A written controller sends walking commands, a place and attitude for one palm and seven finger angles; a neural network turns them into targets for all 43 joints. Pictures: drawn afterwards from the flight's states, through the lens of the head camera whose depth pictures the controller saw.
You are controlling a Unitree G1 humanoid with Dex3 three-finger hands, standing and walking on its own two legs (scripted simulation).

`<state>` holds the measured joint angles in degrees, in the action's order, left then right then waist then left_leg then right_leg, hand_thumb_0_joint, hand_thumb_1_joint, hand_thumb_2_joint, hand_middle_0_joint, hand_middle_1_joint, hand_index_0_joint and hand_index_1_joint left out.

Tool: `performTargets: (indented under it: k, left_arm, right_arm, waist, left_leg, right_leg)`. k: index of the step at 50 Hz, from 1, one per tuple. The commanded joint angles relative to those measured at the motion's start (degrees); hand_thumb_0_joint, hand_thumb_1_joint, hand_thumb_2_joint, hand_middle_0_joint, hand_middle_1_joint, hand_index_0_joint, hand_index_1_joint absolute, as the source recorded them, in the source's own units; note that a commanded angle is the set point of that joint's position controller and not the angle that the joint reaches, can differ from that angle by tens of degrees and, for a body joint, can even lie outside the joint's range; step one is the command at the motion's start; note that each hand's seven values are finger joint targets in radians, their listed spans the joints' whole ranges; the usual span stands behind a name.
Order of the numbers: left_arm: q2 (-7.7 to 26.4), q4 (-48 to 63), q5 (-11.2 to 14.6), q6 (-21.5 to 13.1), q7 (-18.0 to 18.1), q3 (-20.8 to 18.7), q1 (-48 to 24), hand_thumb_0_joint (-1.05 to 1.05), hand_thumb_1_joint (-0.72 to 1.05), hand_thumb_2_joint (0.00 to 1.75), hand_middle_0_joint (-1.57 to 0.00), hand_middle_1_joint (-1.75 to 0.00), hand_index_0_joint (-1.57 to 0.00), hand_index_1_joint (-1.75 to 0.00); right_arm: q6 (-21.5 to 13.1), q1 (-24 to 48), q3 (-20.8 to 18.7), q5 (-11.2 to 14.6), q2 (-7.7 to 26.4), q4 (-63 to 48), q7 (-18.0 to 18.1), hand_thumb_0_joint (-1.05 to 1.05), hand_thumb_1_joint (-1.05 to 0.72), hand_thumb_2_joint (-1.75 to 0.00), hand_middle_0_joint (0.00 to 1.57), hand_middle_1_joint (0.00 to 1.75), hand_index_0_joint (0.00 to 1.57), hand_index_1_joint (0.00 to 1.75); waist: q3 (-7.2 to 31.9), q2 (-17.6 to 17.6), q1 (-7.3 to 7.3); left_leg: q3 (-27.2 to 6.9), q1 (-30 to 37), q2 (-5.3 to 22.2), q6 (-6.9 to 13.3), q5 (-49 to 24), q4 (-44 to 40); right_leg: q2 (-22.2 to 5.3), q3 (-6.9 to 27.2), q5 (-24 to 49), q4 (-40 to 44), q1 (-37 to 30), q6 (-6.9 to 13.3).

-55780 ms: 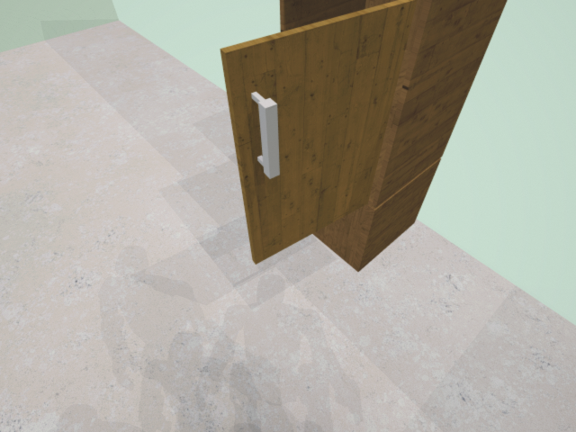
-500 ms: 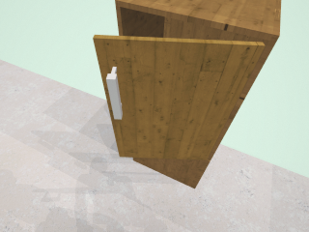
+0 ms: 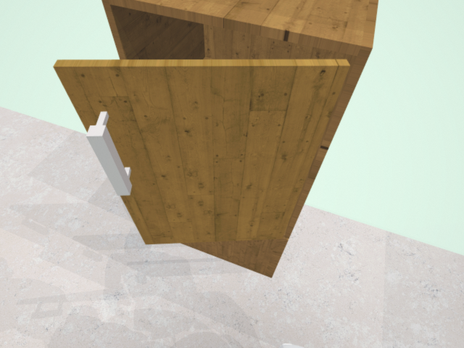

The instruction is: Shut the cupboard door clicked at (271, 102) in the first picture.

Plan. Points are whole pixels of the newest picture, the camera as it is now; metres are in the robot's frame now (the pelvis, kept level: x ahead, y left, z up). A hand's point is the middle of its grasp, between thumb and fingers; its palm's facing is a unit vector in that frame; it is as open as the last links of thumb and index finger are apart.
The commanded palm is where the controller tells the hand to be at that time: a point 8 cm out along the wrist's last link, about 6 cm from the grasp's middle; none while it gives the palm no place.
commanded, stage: come to a stop and stand still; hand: left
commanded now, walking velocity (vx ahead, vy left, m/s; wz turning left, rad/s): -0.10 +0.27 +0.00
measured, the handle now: (114, 155) +0.41 +0.22 +0.09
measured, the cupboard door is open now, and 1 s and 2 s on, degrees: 24 24 24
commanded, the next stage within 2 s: look again from close up in 1.70 s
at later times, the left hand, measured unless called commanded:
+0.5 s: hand out of the picture +0.00 +0.23 -0.19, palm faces +0.09 -0.98 -0.19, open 7.4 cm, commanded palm none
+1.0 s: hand out of the picture -0.13 +0.22 -0.17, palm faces +0.03 -0.99 -0.16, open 7.4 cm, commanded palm none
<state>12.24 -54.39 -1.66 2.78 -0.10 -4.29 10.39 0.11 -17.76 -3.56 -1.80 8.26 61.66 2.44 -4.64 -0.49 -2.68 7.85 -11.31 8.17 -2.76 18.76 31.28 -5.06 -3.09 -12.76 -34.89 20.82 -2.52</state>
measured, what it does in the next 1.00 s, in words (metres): walks backwards: right foot, then left foot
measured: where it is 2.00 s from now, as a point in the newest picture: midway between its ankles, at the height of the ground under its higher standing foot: outside the picture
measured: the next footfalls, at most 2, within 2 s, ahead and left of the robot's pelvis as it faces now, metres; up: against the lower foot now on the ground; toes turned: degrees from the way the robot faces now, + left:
right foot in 0.02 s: +0.09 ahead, -0.18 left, +0.00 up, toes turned -6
left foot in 0.36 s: +0.01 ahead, +0.09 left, +0.00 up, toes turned +6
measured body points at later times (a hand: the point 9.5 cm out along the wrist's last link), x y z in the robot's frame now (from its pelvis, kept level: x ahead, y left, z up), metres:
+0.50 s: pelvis -0.05 +0.03 +0.00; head -0.03 +0.07 +0.44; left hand -0.01 +0.28 -0.17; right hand +0.02 -0.20 -0.13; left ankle -0.03 +0.09 -0.73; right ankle -0.03 -0.13 -0.67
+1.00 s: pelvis -0.10 +0.06 +0.01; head -0.10 +0.07 +0.46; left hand -0.13 +0.27 -0.16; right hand -0.13 -0.15 -0.16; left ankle -0.03 +0.09 -0.73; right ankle -0.13 -0.07 -0.73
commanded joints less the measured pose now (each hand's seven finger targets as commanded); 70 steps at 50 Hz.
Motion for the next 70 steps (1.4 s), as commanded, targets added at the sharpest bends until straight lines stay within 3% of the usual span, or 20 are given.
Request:
performTargets:
  k: [1, 3, 5, 11, 16, 17, 18, 20, 24, 31, 34, 40, 43, 46, 50, 56, 59, 63, 67, 70]
  left_arm:
    - [9.7, -0.5, 0.2, -3.6, 1.5, -0.9, 10.7, 0.0, 0.9, 0.9, -0.2, -0.3, -0.2, -0.3]
    - [8.2, 0.8, 0.0, -3.1, 1.9, -0.1, 6.3, 0.0, 0.9, 0.9, -0.2, -0.3, -0.2, -0.3]
    - [8.4, 1.3, 0.0, -3.4, 2.5, -0.5, 3.4, 0.0, 0.9, 0.9, -0.2, -0.3, -0.2, -0.3]
    - [9.7, 2.1, -0.4, -2.4, 3.8, -1.8, 3.2, 0.0, 0.9, 0.9, -0.2, -0.3, -0.2, -0.3]
    - [8.2, 4.2, -0.4, -1.1, 3.0, -1.5, -1.8, 0.0, 0.9, 0.9, -0.2, -0.3, -0.2, -0.3]
    - [5.6, 5.1, 0.0, -0.4, 2.7, -0.8, -1.6, 0.0, 0.9, 0.9, -0.2, -0.3, -0.2, -0.3]
    - [1.6, 6.2, 0.6, 0.3, 2.5, -0.3, -1.5, 0.0, 0.9, 0.9, -0.2, -0.3, -0.2, -0.3]
    - [2.5, 4.8, 0.2, 1.1, 2.7, -0.5, -1.8, 0.0, 0.9, 0.9, -0.2, -0.3, -0.2, -0.3]
    - [2.0, 0.3, -0.1, 0.4, 2.1, -0.2, 4.9, 0.0, 0.9, 0.9, -0.2, -0.3, -0.2, -0.3]
    - [0.8, -1.8, 0.3, -0.2, 2.3, 1.6, 5.3, 0.0, 0.9, 0.9, -0.2, -0.3, -0.2, -0.3]
    - [0.0, -3.7, 0.4, 0.2, 2.4, 2.2, 7.7, 0.0, 0.9, 0.9, -0.2, -0.3, -0.2, -0.3]
    - [-0.5, -8.5, 0.5, 0.1, 3.0, 2.2, 16.7, 0.0, 0.9, 0.9, -0.2, -0.3, -0.2, -0.3]
    - [0.2, -9.3, 0.5, -1.1, 3.3, 2.5, 16.9, 0.0, 0.9, 0.9, -0.2, -0.3, -0.2, -0.3]
    - [-0.5, -9.0, 0.6, -2.2, 3.1, 3.0, 13.4, 0.0, 0.9, 0.9, -0.2, -0.3, -0.2, -0.3]
    - [-1.9, -8.9, 0.8, -2.0, 3.3, 3.3, 13.7, 0.0, 0.9, 0.9, -0.2, -0.3, -0.2, -0.3]
    - [-3.3, -12.1, 0.0, 0.1, 3.4, 2.2, 25.6, 0.0, 0.9, 0.9, -0.2, -0.3, -0.2, -0.3]
    - [-3.7, -12.8, 0.0, -0.2, 3.5, 1.9, 28.3, 0.0, 0.9, 0.9, -0.2, -0.3, -0.2, -0.3]
    - [-1.6, -9.2, 0.3, -1.5, 3.7, 1.6, 14.1, 0.0, 0.9, 0.9, -0.2, -0.3, -0.2, -0.3]
    - [-1.3, -5.5, 0.1, -2.9, 3.6, 2.2, 2.8, 0.0, 0.9, 0.9, -0.2, -0.3, -0.2, -0.3]
    - [-4.0, -8.8, 0.6, -2.3, 2.8, 2.5, 14.4, 0.0, 0.9, 0.9, -0.2, -0.3, -0.2, -0.3]
  right_arm:
    - [1.1, -4.2, -0.7, 1.3, 2.1, -4.1, -0.6, 0.0, -0.9, -0.9, 0.2, 0.3, 0.2, 0.3]
    - [2.0, -2.6, -0.8, 1.2, 1.3, -4.1, -0.9, 0.0, -0.9, -0.9, 0.2, 0.3, 0.2, 0.3]
    - [2.8, -2.4, -1.2, 1.0, 4.5, -3.5, -1.0, 0.0, -0.9, -0.9, 0.2, 0.3, 0.2, 0.3]
    - [3.0, 1.5, -1.3, 0.8, 5.4, -6.0, -1.9, 0.0, -0.9, -0.9, 0.2, 0.3, 0.2, 0.3]
    - [1.7, -5.4, -1.2, 1.2, 3.9, -5.2, -2.1, 0.0, -0.9, -0.9, 0.2, 0.3, 0.2, 0.3]
    - [1.2, -6.7, -1.4, 1.0, 6.5, -5.3, -2.0, 0.0, -0.9, -0.9, 0.2, 0.3, 0.2, 0.3]
    - [0.9, -4.8, -2.3, 0.3, 11.2, -7.0, -1.9, 0.0, -0.9, -0.9, 0.2, 0.3, 0.2, 0.3]
    - [0.8, 3.9, -1.5, -0.3, 10.2, -9.4, -1.1, 0.0, -0.9, -0.9, 0.2, 0.3, 0.2, 0.3]
    - [-0.1, 5.7, -0.4, 0.4, 8.3, -9.6, -0.4, 0.0, -0.9, -0.9, 0.2, 0.3, 0.2, 0.3]
    - [-0.5, -0.3, 0.0, 0.9, 6.9, -5.2, 0.5, 0.0, -0.9, -0.9, 0.2, 0.3, 0.2, 0.3]
    - [-0.3, -0.6, 0.1, 0.8, 7.6, -3.8, 0.4, 0.0, -0.9, -0.9, 0.2, 0.3, 0.2, 0.3]
    - [0.4, 0.7, 0.2, 1.1, 7.2, -1.5, 0.0, 0.0, -0.9, -0.9, 0.2, 0.3, 0.2, 0.3]
    - [0.3, -0.7, 0.9, 1.4, 4.4, 0.0, -0.4, 0.0, -0.9, -0.9, 0.2, 0.3, 0.2, 0.3]
    - [0.5, -2.4, 1.1, 1.3, 3.6, 1.4, -0.8, 0.0, -0.9, -0.9, 0.2, 0.3, 0.2, 0.3]
    - [0.7, -4.4, 1.4, 1.3, 3.5, 3.2, -0.7, 0.0, -0.9, -0.9, 0.2, 0.3, 0.2, 0.3]
    - [1.4, -1.0, 0.1, 1.0, 5.7, 2.4, -0.3, 0.0, -0.9, -0.9, 0.2, 0.3, 0.2, 0.3]
    - [1.9, -1.1, -0.2, 0.9, 4.6, 2.2, -0.4, 0.0, -0.9, -0.9, 0.2, 0.3, 0.2, 0.3]
    - [3.2, -6.8, -0.2, 0.9, -0.4, 3.7, -0.7, 0.0, -0.9, -0.9, 0.2, 0.3, 0.2, 0.3]
    - [1.6, -11.5, 0.5, 1.4, -1.9, 4.2, -1.0, 0.0, -0.9, -0.9, 0.2, 0.3, 0.2, 0.3]
    - [-0.4, -6.5, 1.4, 1.0, 0.9, 2.7, -0.1, 0.0, -0.9, -0.9, 0.2, 0.3, 0.2, 0.3]
  waist:
    - [11.8, 18.3, 3.71]
    - [5.3, 8.5, 2.9]
    - [5.2, 19.1, 3.13]
    - [7.2, 9.2, 4.61]
    - [6.4, 9.9, 0.29]
    - [5.8, 0.1, -0.31]
    - [1.8, -18.1, -0.32]
    - [-1.7, -13.5, 2.04]
    - [2.2, -2.7, 3.73]
    - [5.5, -4.0, 1.26]
    - [4.8, -3.1, 1.59]
    - [1.9, -2.0, 4.13]
    - [0.7, 1.8, 3.23]
    - [-0.9, 10.0, 1.42]
    - [-3.4, 3.9, 1.06]
    - [-4.4, -6.1, 5.9]
    - [-1.7, 0.4, 5.95]
    - [-2.2, 16.3, -0.42]
    - [-3.1, 5.2, -4.29]
    - [-9.4, -11.2, 3.02]
  left_leg:
    - [-3.8, -11.6, -5.2, 1.2, 17.2, 18.4]
    - [-6.3, -10.7, -4.6, 2.0, 14.5, 23.9]
    - [-7.8, -13.8, -4.9, 1.0, 12.9, 29.6]
    - [-7.9, -13.9, -5.8, -0.1, 9.6, 26.6]
    - [-3.5, 4.5, -7.7, 1.1, -2.1, -0.2]
    - [-8.8, 5.9, -4.2, 2.4, -1.0, -7.3]
    - [-25.0, -1.8, 8.1, 6.4, 1.4, -17.4]
    - [-23.0, -15.4, 8.2, 10.7, 0.3, -21.8]
    - [-16.1, -3.7, 3.6, 10.2, -8.6, -17.1]
    - [-18.4, 10.7, 6.3, 12.5, -21.0, -17.3]
    - [-19.5, 7.4, 6.5, 11.3, -14.8, -20.0]
    - [-15.5, 0.0, 0.9, -0.5, -0.7, -25.0]
    - [-10.9, 0.8, -3.2, -1.4, -4.1, -20.4]
    - [-8.9, 5.9, -3.8, 3.2, -6.4, -14.7]
    - [-12.0, 4.0, -2.1, 3.9, 0.6, -18.2]
    - [-15.6, -12.5, 0.7, 0.5, 17.1, -30.9]
    - [-10.9, -9.5, -2.9, -1.9, 11.5, -26.8]
    - [-6.4, 11.0, -8.0, 1.8, -3.0, 6.1]
    - [-7.8, 6.9, -6.0, 3.0, -3.0, 7.4]
    - [-19.3, -11.7, 0.7, 5.0, 8.7, -18.9]
  right_leg:
    - [-17.5, 15.1, 34.8, 13.3, -17.6, 7.4]
    - [-15.9, 9.2, 26.3, 14.0, -7.7, 10.2]
    - [-15.7, 13.3, 26.6, 14.6, -8.4, 10.9]
    - [-17.4, 11.1, 27.3, 11.7, -10.3, 13.3]
    - [-11.6, 8.0, 1.8, 8.6, 3.4, 7.4]
    - [-6.3, 4.4, -6.7, 1.6, 7.6, 4.6]
    - [2.1, -1.9, -18.8, -10.6, 12.1, 0.2]
    - [1.9, 6.5, -15.1, -23.1, 5.1, 0.9]
    - [2.6, 5.7, -8.0, -29.1, 7.8, 0.5]
    - [1.4, 3.8, -13.3, -9.5, 3.6, 0.0]
    - [1.8, 3.2, -13.8, -2.5, -2.8, 0.9]
    - [2.4, 1.2, -4.8, 13.5, -13.3, 3.4]
    - [-2.1, 6.4, -3.7, 17.1, -11.0, 6.0]
    - [-3.1, 7.9, -8.2, 20.1, -2.8, 5.5]
    - [-0.7, 6.4, -11.4, 16.7, -0.2, 4.5]
    - [4.3, -1.0, -10.3, 5.1, -13.2, 4.2]
    - [4.0, 0.4, -11.1, 11.4, -13.2, 5.1]
    - [-8.4, 14.8, -29.9, 28.3, 16.9, 10.1]
    - [-7.0, 10.4, -18.9, 21.9, 15.8, 8.4]
    - [2.2, 4.2, -8.9, 8.4, -0.2, 3.3]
